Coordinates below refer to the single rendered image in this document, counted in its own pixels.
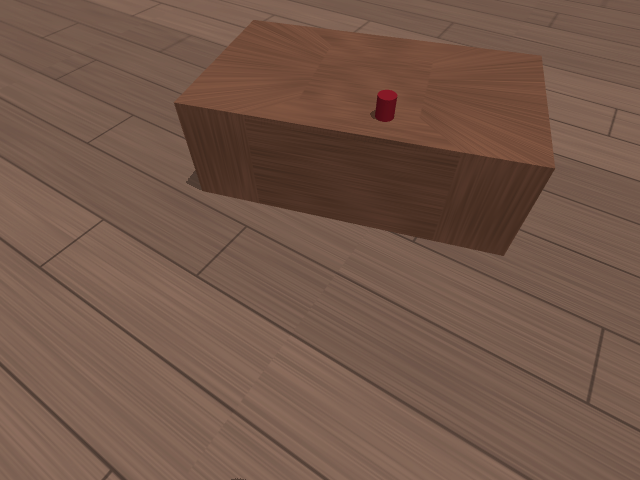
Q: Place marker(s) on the can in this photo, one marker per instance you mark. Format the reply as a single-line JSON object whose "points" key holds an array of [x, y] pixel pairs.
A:
{"points": [[385, 106]]}

